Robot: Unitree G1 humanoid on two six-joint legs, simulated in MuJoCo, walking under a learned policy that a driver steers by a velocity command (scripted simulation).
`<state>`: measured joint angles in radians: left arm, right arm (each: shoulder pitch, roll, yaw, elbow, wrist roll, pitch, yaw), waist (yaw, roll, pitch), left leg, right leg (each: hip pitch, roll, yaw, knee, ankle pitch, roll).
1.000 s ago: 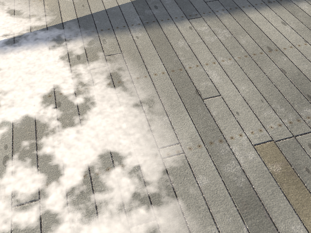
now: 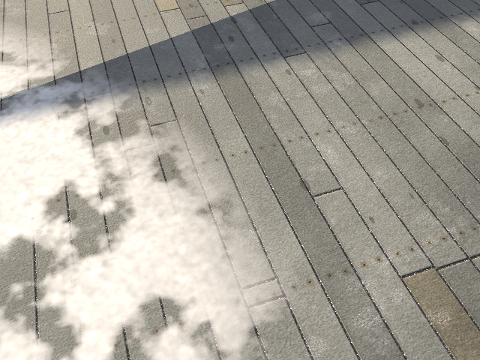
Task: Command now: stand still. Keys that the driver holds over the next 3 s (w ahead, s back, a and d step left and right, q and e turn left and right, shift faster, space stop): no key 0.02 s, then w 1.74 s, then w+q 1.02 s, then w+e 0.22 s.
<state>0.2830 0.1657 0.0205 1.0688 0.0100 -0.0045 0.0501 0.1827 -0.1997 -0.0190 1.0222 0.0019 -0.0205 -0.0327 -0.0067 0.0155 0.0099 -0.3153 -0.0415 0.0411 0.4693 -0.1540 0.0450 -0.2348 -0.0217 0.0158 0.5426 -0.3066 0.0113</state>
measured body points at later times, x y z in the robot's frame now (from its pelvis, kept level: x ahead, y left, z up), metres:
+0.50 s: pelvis +0.15 +0.04 +0.01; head +0.16 +0.05 +0.46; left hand +0.23 +0.30 -0.13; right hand +0.14 -0.20 -0.13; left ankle +0.11 +0.12 -0.73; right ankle +0.15 -0.11 -0.64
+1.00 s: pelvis +0.43 -0.02 +0.01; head +0.45 -0.02 +0.45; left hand +0.50 +0.24 -0.13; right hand +0.50 -0.28 -0.13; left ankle +0.40 +0.14 -0.64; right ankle +0.48 -0.09 -0.73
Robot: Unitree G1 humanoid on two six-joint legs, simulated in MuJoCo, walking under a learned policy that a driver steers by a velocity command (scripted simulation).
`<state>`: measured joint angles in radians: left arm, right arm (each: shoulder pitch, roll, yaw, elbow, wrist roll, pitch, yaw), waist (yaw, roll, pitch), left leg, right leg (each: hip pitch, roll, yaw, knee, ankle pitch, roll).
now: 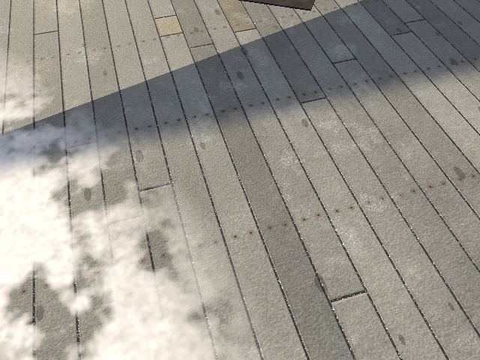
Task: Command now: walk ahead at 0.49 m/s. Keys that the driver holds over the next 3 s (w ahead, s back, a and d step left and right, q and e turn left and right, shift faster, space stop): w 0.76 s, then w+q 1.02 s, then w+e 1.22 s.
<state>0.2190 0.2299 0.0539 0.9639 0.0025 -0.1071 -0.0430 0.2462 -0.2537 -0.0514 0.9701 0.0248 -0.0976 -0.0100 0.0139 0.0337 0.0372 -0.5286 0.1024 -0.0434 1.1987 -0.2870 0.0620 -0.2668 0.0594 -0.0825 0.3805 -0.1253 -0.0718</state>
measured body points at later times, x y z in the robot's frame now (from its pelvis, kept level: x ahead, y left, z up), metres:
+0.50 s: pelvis +0.29 +0.07 -0.01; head +0.32 +0.09 +0.44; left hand +0.31 +0.34 -0.16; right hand +0.41 -0.19 -0.12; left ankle +0.36 +0.16 -0.74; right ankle +0.17 -0.07 -0.64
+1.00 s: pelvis +0.57 +0.03 -0.02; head +0.61 +0.02 +0.43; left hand +0.76 +0.28 -0.11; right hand +0.55 -0.24 -0.16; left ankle +0.39 +0.16 -0.68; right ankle +0.68 -0.07 -0.74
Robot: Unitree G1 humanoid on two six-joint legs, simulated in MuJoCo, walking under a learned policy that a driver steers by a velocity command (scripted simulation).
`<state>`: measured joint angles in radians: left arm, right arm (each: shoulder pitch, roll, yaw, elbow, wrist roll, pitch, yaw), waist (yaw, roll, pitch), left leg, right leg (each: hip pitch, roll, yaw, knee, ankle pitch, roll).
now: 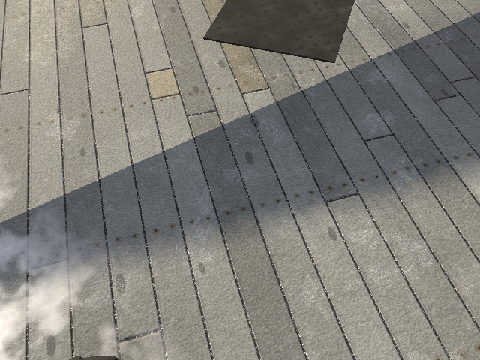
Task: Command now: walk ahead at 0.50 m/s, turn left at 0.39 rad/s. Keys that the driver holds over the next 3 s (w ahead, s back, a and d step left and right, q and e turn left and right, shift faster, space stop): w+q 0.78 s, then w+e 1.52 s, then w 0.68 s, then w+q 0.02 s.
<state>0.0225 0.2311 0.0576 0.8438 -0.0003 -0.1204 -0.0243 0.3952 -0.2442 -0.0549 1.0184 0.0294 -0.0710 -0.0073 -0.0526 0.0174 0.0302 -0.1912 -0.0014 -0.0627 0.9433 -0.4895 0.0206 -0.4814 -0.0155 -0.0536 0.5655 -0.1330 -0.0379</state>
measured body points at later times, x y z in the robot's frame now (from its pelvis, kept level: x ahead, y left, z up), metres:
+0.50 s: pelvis +0.26 +0.06 -0.01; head +0.29 +0.08 +0.44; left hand +0.20 +0.34 -0.15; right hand +0.52 -0.13 -0.10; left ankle +0.34 +0.17 -0.73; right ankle +0.11 -0.12 -0.70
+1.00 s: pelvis +0.54 +0.13 +0.00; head +0.56 +0.14 +0.45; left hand +0.61 +0.44 -0.09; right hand +0.71 -0.11 -0.12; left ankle +0.35 +0.17 -0.72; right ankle +0.69 +0.09 -0.73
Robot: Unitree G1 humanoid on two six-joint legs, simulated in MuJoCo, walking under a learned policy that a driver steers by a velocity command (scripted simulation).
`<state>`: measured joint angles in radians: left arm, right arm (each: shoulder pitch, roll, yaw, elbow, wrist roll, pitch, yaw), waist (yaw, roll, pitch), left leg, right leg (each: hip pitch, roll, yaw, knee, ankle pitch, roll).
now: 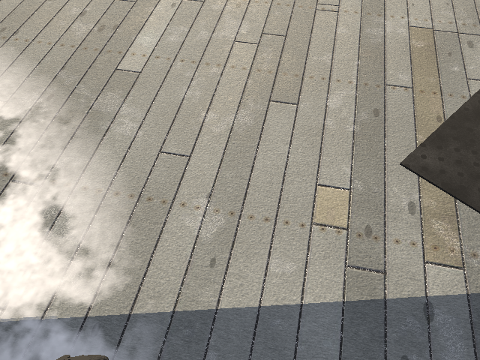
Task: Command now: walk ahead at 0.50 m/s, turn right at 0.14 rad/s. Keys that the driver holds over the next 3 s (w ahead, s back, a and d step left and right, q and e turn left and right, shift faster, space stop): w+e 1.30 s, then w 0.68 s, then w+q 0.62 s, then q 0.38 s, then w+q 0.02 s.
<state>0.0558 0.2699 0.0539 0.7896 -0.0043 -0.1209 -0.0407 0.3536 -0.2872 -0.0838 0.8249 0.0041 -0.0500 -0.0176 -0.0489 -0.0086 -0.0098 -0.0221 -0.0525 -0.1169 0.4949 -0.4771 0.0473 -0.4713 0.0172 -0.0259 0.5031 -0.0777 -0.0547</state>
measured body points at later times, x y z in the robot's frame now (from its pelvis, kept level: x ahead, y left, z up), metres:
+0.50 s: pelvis +0.28 -0.02 +0.01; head +0.30 -0.03 +0.46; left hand +0.33 +0.27 -0.11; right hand +0.48 -0.30 -0.05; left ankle +0.42 +0.07 -0.72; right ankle +0.11 -0.10 -0.72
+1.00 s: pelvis +0.51 -0.12 +0.00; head +0.54 -0.15 +0.45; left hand +0.83 -0.06 -0.07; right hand +0.35 -0.38 -0.12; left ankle +0.43 +0.07 -0.72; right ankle +0.56 -0.29 -0.71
